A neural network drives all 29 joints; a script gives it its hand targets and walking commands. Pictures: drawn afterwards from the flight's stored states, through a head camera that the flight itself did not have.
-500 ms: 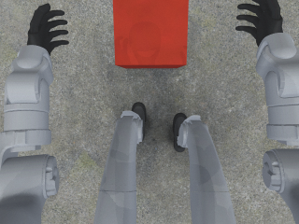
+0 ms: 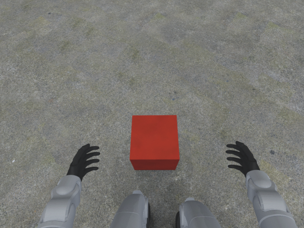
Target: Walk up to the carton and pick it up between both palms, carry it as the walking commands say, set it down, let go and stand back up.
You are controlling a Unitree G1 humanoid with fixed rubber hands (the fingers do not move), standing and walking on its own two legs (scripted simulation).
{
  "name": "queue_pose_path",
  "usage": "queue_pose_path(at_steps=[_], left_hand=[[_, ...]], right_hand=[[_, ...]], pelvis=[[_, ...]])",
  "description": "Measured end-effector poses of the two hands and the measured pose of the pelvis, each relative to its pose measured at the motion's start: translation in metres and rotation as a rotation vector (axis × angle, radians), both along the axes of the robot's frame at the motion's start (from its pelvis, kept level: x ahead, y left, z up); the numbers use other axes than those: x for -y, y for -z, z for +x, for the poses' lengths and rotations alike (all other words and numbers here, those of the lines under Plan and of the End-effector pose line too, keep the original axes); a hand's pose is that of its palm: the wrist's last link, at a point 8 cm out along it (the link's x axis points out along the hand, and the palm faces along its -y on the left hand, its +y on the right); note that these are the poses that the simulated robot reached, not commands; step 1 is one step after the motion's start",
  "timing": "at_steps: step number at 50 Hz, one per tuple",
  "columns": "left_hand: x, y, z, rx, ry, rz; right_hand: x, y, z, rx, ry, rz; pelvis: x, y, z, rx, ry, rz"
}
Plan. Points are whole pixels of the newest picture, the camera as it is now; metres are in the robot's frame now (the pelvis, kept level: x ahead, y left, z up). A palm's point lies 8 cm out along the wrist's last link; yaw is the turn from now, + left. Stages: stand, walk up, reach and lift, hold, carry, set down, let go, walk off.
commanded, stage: let go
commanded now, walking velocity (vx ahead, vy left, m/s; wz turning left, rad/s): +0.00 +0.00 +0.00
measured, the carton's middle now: (154, 143) +0.52 +0.05 -0.60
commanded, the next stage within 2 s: stand in 0.70 s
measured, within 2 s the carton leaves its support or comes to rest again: neither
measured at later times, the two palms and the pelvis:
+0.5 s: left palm (70, 194) +0.19 +0.24 -0.04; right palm (266, 192) +0.20 -0.23 -0.04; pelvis +0.04 +0.00 +0.03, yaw +0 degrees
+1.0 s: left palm (66, 188) +0.20 +0.25 -0.04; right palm (282, 189) +0.21 -0.28 -0.05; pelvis +0.08 -0.01 +0.03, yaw +0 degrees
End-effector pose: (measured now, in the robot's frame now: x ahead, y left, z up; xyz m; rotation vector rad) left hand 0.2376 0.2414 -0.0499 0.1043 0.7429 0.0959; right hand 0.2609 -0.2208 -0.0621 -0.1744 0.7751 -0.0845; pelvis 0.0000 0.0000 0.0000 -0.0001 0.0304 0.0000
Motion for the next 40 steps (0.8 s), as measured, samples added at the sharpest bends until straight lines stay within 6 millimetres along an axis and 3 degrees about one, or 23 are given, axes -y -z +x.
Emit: queue_pose_path(at_steps=[8,12,23,35,40], left_hand=[[-0.003,-0.005,-0.046,-0.067,-0.046,-0.019],[-0.001,-0.003,-0.061,-0.104,-0.05,-0.03],[0.005,-0.013,-0.05,-0.066,-0.026,-0.038],[-0.002,-0.013,-0.058,-0.119,-0.06,-0.022],[-0.01,-0.012,-0.054,-0.044,-0.109,0.007]], right_hand=[[0.014,-0.014,-0.052,-0.052,0.044,-0.015],[0.018,-0.021,-0.066,-0.07,0.051,-0.019],[0.014,-0.029,-0.059,-0.034,0.041,-0.002],[0.013,-0.022,-0.061,-0.052,0.041,0.011],[0.029,-0.018,-0.062,-0.058,0.053,-0.027]], pelvis=[[0.0,-0.018,0.025,0.107,0.002,0.001],[0.0,-0.023,0.034,0.136,0.003,0.001],[0.0,-0.027,0.044,0.195,0.004,0.001],[0.0,-0.027,0.044,0.211,0.004,0.0],[0.001,-0.028,0.055,0.152,0.004,0.002]])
